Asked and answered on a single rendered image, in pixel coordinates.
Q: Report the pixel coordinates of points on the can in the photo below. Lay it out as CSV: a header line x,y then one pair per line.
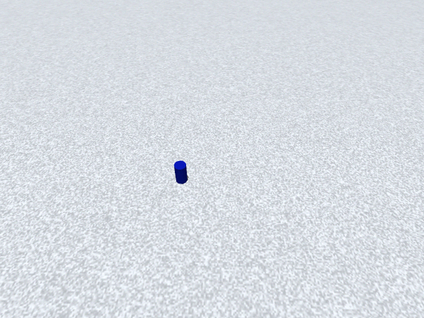
x,y
180,172

